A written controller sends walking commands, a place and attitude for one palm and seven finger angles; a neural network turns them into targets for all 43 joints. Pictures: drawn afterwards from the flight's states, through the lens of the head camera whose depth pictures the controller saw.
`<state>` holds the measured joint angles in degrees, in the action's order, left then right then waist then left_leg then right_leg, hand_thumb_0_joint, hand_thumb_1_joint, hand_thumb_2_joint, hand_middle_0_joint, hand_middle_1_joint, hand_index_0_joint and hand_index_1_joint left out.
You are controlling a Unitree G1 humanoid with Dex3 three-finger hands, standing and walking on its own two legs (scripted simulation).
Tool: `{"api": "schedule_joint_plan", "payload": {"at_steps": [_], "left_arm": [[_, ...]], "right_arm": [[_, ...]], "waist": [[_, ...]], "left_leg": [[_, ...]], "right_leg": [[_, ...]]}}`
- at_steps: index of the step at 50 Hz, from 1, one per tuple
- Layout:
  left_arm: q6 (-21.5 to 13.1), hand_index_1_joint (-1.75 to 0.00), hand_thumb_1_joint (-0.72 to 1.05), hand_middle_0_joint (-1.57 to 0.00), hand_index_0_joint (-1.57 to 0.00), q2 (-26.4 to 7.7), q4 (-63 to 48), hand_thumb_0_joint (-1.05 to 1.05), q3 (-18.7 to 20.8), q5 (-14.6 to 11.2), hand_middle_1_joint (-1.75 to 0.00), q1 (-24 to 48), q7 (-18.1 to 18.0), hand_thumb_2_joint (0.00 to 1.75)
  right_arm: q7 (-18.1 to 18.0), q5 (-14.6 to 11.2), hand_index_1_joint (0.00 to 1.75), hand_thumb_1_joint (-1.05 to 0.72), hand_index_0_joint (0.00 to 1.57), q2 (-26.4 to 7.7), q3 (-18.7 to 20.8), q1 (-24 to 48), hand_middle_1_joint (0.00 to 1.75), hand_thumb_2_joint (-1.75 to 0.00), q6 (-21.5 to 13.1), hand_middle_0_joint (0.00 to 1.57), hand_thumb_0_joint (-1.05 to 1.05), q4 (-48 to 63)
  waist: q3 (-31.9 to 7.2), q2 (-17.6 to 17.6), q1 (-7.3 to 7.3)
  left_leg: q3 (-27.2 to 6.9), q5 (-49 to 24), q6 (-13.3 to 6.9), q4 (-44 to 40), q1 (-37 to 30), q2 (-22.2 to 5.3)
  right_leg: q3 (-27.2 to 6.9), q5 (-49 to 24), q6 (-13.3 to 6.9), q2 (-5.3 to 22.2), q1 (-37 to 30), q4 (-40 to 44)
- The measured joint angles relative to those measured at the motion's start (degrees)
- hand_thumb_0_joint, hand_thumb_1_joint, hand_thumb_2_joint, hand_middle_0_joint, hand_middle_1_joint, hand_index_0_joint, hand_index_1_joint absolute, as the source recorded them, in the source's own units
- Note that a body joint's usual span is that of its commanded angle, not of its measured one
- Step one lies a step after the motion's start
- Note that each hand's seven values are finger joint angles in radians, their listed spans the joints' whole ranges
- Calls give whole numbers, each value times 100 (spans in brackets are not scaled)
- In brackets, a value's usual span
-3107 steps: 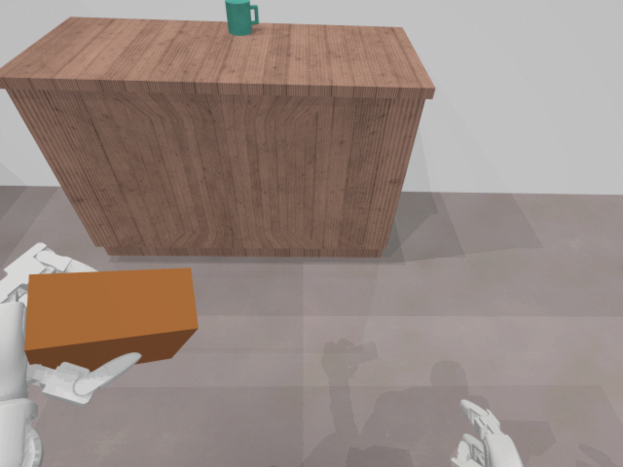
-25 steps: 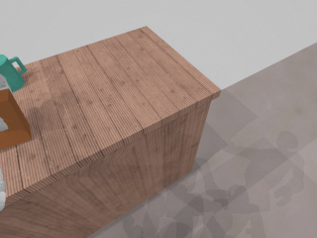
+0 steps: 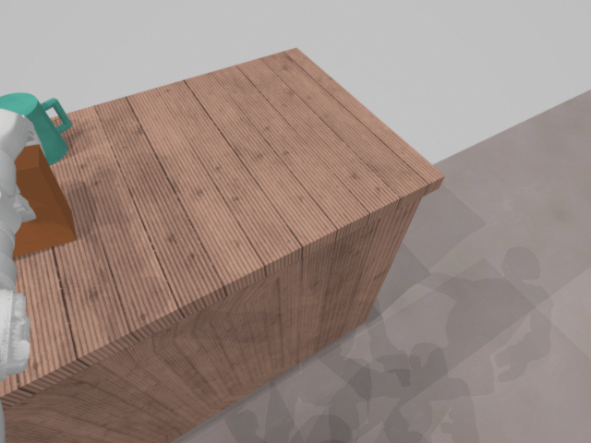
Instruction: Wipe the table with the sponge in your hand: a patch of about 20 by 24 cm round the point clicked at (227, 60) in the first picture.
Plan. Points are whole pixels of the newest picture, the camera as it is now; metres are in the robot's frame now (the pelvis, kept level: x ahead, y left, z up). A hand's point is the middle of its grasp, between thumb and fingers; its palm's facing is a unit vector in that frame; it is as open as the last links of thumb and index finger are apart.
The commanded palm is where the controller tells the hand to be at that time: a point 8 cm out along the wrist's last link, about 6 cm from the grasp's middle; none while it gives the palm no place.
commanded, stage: slide back across to the first lane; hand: left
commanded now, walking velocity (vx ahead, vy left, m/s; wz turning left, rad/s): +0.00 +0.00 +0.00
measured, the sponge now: (13, 218) +0.40 +0.40 +0.07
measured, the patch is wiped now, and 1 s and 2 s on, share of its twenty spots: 0.80 0.85 0.95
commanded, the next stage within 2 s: wipe back along the first lane in 0.52 s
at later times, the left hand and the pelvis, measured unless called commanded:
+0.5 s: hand out of the picture +0.40 +0.43 +0.14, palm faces -0.13 -0.02 -0.99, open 10.2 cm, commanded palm +0.38 +0.42 +0.19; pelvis +0.02 +0.02 +0.01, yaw +1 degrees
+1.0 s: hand out of the picture +0.35 +0.42 +0.14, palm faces -0.06 -0.02 -1.00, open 10.2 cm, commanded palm +0.33 +0.41 +0.18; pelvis +0.01 +0.01 +0.01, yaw +2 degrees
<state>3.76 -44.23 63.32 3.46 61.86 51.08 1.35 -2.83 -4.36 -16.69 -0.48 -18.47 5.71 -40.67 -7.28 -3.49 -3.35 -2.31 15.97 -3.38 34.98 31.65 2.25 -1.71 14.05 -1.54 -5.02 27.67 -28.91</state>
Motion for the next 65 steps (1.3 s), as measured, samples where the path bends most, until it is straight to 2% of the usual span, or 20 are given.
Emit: {"api": "schedule_joint_plan", "payload": {"at_steps": [7, 13, 16, 19, 24, 28, 33, 38, 48, 52, 60, 65], "left_arm": [[-67, -132, -57, -77, -79, 84, -230, 2, 306, -136, -133, -306, -75, 106], [105, -134, -56, -75, -77, 41, -394, 1, 254, 16, -135, -397, -106, 105], [128, -134, -55, -74, -76, 25, -485, 1, 282, -106, -136, -497, -5, 105], [49, -135, -54, -74, -75, -5, -548, 1, 293, -173, -136, -549, 122, 104], [-150, -136, -54, -73, -75, -112, -570, 1, 334, -68, -137, -546, 280, 104], [-352, -136, -54, -73, -75, -212, -682, 1, 474, -44, -137, -690, 307, 104], [-529, -136, -53, -73, -74, -284, -835, 1, 641, -138, -137, -917, 292, 104], [-507, -136, -53, -72, -74, -213, -1222, 1, 579, -230, -137, -1239, 216, 104], [-254, -138, -51, -70, -72, 78, -1891, 0, 507, -588, -139, -1925, 79, 103], [-179, -138, -51, -70, -71, 132, -1792, 0, 502, -607, -139, -1896, 70, 103], [-159, -139, -50, -69, -71, 143, -1861, 0, 443, -482, -140, -1975, 73, 102], [-148, -140, -49, -68, -70, 150, -2102, 0, 521, -632, -140, -2254, 11, 102]], "right_arm": [[36, -8, 30, -91, 20, 28, -3, -80, 30, -90, 77, 20, 1, -48], [90, 0, 30, -91, 20, 37, 8, 39, 30, -90, 80, 20, 1, -42], [84, -8, 30, -91, 20, 32, 14, 106, 30, -90, 79, 20, 1, -12], [57, -12, 30, -91, 20, 33, 0, 175, 30, -90, 83, 20, 1, 8], [27, 6, 30, -91, 20, 22, -12, 300, 30, -90, 97, 20, 1, 50], [35, 32, 30, -91, 20, -9, 26, 348, 30, -90, 131, 20, 1, 112], [54, 41, 30, -91, 20, -43, 66, 364, 30, -90, 220, 20, 1, 116], [94, 26, 30, -91, 20, -67, 112, 355, 30, -90, 299, 20, 1, 100], [120, -29, 30, -91, 20, -34, 75, 475, 30, -90, 392, 20, 1, 104], [97, -40, 30, -91, 20, -7, 2, 579, 30, -90, 376, 20, 1, 108], [91, -35, 30, -91, 20, -20, -26, 652, 30, -90, 318, 20, 1, 201], [94, -44, 30, -91, 20, -48, -3, 603, 30, -90, 324, 20, 1, 230]], "waist": [[12, 14, 35], [97, 17, 80], [138, 7, 127], [154, 23, 169], [188, 66, 218], [211, 56, 270], [215, 39, 334], [225, -5, 394], [204, -78, 452], [225, -51, 462], [255, -41, 455], [247, -62, 471]], "left_leg": [[45, 20, -78, -121, -275, 57], [40, -25, -114, -259, -456, 109], [33, -55, -131, -348, -559, 133], [7, -65, -144, -401, -635, 154], [-41, -74, -138, -444, -684, 175], [-55, -76, -128, -459, -678, 169], [-73, -63, -115, -453, -671, 156], [-105, -63, -100, -444, -695, 156], [-119, -87, -77, -487, -931, 150], [-125, -118, -63, -508, -997, 145], [-116, -154, -35, -505, -1009, 120], [-84, -136, -36, -493, -1029, 106]], "right_leg": [[-55, 12, 65, 62, -285, 142], [-55, -16, 81, 119, -476, 282], [-54, -40, 95, 145, -584, 372], [-31, -43, 110, 166, -673, 434], [15, -34, 87, 184, -736, 481], [27, -45, 77, 178, -742, 517], [43, -47, 86, 165, -750, 538], [75, -38, 75, 162, -783, 534], [88, -35, 55, 157, -995, 523], [95, -45, 36, 153, -1040, 500], [90, -79, 8, 130, -1037, 476], [58, -71, 10, 117, -1044, 455]]}}
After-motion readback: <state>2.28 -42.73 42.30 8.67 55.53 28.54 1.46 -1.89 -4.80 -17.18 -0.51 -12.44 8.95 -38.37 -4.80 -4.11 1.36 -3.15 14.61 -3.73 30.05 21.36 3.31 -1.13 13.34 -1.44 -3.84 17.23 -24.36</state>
